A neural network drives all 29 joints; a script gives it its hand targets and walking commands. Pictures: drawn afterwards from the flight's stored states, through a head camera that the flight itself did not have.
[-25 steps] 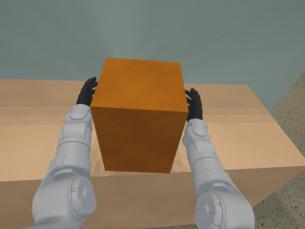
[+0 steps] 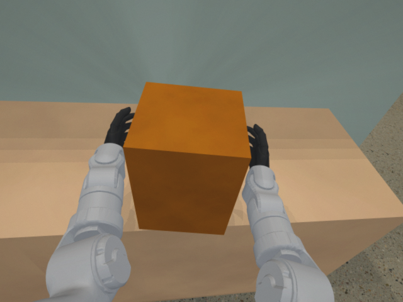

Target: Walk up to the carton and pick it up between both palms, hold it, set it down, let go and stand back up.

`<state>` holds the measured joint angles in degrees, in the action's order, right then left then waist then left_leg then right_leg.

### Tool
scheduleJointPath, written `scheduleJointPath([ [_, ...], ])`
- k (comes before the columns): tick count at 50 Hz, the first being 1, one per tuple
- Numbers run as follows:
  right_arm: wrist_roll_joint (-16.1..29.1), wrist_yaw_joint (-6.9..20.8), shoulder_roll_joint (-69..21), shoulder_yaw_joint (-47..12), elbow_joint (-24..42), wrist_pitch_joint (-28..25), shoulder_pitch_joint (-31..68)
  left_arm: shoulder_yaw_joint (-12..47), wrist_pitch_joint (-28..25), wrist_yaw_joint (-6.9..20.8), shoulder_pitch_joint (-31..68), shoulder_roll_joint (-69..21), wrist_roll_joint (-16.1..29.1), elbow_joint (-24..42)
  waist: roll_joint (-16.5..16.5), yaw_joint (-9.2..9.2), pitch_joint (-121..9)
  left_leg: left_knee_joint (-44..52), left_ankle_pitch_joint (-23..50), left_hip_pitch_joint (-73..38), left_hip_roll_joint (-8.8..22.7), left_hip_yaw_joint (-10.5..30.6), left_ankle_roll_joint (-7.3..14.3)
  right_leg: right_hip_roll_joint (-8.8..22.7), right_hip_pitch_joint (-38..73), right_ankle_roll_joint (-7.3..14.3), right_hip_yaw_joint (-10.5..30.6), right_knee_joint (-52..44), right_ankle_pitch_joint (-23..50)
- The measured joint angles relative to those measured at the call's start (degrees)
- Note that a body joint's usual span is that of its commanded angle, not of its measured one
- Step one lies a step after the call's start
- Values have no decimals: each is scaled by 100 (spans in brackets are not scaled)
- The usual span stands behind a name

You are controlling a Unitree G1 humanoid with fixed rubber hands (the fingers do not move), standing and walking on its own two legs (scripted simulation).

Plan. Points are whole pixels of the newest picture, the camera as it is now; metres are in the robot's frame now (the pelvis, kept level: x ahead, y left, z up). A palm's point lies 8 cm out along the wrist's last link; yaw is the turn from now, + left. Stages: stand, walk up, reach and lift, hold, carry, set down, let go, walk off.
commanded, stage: set down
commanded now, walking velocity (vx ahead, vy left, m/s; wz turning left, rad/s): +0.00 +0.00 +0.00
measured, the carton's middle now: (187, 163) +0.41 +0.00 +0.06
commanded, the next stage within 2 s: none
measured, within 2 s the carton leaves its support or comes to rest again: rests again in 0.52 s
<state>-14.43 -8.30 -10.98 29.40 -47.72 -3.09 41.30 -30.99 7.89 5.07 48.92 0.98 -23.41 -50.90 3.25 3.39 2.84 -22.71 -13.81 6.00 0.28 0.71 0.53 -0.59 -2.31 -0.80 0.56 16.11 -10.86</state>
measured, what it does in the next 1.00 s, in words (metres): stands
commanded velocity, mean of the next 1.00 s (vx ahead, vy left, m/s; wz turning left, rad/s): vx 0.00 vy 0.00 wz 0.00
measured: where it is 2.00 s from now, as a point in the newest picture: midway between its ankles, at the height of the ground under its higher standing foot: outside the picture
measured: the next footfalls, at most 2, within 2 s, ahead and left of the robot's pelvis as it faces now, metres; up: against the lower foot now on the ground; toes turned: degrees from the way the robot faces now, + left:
none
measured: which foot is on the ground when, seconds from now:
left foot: down 0.00-1.00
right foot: down 0.00-1.00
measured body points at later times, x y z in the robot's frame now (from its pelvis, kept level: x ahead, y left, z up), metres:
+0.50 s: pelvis +0.00 +0.00 +0.00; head +0.01 +0.03 +0.45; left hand +0.43 +0.14 +0.09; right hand +0.39 -0.15 +0.09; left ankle -0.01 +0.11 -0.75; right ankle -0.02 -0.13 -0.75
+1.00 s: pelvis +0.00 +0.00 +0.00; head +0.02 +0.03 +0.45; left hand +0.43 +0.14 +0.08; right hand +0.38 -0.15 +0.08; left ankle -0.01 +0.11 -0.75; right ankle -0.02 -0.13 -0.75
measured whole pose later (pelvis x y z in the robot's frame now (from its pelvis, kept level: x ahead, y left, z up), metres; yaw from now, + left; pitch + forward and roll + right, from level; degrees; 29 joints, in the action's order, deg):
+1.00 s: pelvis +0.00 +0.00 +0.00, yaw +0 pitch -2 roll -1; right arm -18.8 -7.0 -12.1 32.3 -47.5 -8.5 38.1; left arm -34.4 1.5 5.6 46.9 -1.3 -25.8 -52.5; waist 2.9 3.4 4.1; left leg -22.7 -14.0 6.5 0.3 0.6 0.6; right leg -0.6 -2.9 -0.8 0.5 16.1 -11.1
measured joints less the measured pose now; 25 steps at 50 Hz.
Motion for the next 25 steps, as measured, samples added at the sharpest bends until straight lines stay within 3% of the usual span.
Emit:
scheduleJointPath([
  [25,-299,87,-89,212,21,-304,-192,-180,-379,18,-121,-113,-122,-155,-2,0,100,0,-15,2,2,-7,2,0,-3,0,0,0,-14],
])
